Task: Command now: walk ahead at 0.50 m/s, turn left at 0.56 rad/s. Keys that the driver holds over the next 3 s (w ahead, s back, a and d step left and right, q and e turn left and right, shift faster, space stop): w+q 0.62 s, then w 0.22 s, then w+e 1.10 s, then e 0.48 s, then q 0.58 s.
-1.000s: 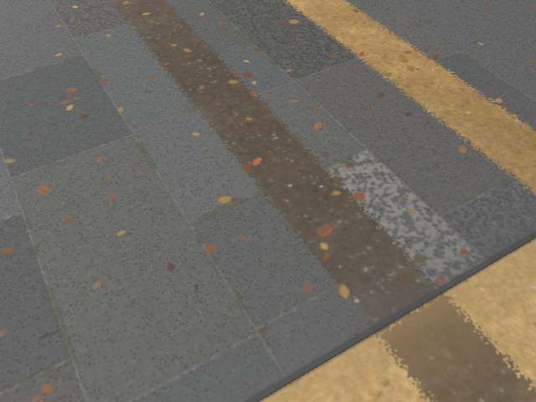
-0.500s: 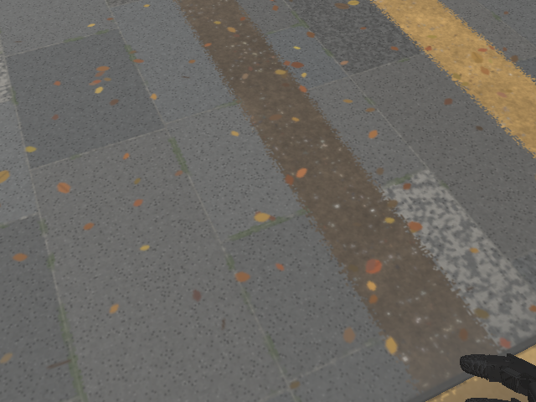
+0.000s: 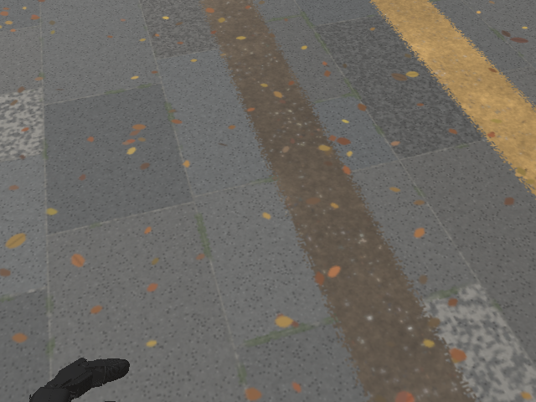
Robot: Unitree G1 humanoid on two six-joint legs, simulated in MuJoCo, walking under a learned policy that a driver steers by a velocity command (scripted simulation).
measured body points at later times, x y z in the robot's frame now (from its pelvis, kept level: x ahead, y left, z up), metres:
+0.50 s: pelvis +0.25 +0.07 -0.01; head +0.29 +0.09 +0.43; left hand +0.19 +0.36 -0.14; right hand +0.54 -0.10 -0.08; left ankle +0.33 +0.17 -0.73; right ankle +0.10 -0.12 -0.68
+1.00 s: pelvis +0.53 +0.15 +0.00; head +0.55 +0.16 +0.45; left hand +0.63 +0.46 -0.08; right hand +0.68 -0.11 -0.12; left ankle +0.33 +0.17 -0.72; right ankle +0.68 +0.11 -0.73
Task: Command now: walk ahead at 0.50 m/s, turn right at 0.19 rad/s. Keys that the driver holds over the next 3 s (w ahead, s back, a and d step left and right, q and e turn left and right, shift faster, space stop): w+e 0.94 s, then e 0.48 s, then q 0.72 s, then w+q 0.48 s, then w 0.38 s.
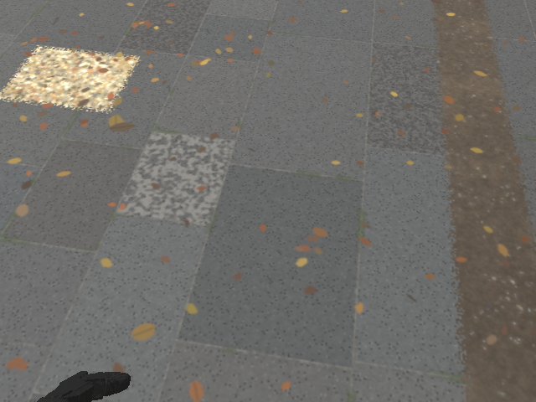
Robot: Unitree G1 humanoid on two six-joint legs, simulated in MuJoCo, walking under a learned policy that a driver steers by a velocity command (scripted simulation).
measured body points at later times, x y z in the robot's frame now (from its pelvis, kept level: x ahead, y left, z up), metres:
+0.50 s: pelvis +0.28 +0.01 +0.00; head +0.30 +0.01 +0.45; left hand +0.37 +0.29 -0.12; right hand +0.45 -0.28 -0.05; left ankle +0.40 +0.09 -0.72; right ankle +0.12 -0.10 -0.70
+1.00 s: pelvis +0.50 -0.11 -0.01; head +0.54 -0.14 +0.44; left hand +0.83 -0.05 -0.07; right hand +0.35 -0.37 -0.13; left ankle +0.41 +0.10 -0.71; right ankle +0.56 -0.25 -0.73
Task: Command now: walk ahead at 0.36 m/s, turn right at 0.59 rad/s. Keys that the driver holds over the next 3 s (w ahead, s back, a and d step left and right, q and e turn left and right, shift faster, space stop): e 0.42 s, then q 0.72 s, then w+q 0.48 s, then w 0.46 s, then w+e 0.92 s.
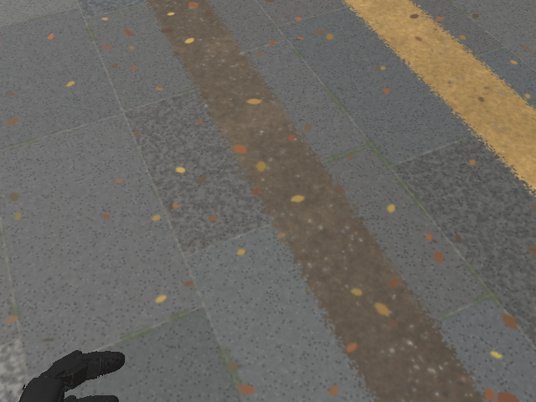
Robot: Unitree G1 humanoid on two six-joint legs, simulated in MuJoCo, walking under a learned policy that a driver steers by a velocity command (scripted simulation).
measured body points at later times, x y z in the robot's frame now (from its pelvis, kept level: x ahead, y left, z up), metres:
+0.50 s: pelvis +0.17 +0.02 +0.01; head +0.19 +0.02 +0.46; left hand +0.39 +0.26 -0.08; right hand +0.26 -0.29 -0.07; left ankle +0.26 +0.12 -0.72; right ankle +0.12 -0.08 -0.71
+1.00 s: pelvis +0.18 +0.01 +0.03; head +0.22 -0.01 +0.47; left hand +0.33 +0.28 -0.08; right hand +0.29 -0.31 -0.08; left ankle +0.19 +0.13 -0.66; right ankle +0.13 -0.12 -0.72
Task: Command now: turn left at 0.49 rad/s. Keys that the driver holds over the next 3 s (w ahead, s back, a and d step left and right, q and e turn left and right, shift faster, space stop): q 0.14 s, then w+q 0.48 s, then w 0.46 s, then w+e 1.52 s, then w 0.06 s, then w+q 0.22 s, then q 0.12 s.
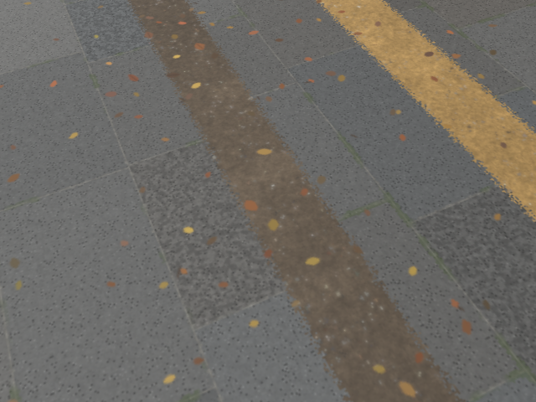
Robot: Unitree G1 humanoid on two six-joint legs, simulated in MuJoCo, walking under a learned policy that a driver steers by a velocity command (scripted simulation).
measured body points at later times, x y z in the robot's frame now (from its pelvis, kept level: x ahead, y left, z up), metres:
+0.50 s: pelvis +0.07 +0.04 +0.01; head +0.08 +0.07 +0.45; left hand +0.17 +0.36 -0.09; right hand +0.22 -0.22 -0.09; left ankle +0.00 +0.13 -0.74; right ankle +0.21 -0.09 -0.71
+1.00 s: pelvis +0.28 +0.11 +0.00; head +0.31 +0.13 +0.44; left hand +0.11 +0.34 -0.13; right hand +0.59 +0.03 -0.08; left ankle +0.36 +0.31 -0.71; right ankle +0.22 -0.07 -0.74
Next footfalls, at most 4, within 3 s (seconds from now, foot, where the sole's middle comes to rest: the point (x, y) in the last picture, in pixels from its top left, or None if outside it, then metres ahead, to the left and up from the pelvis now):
0.16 left None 0.04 0.14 -0.78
0.60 right None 0.26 -0.05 -0.78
1.06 left None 0.41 0.33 -0.78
1.62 right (201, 285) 0.77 0.25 -0.78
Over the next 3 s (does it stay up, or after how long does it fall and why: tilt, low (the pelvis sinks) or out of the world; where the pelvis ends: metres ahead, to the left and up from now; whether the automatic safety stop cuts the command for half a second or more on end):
stays up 1.30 0.23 0.00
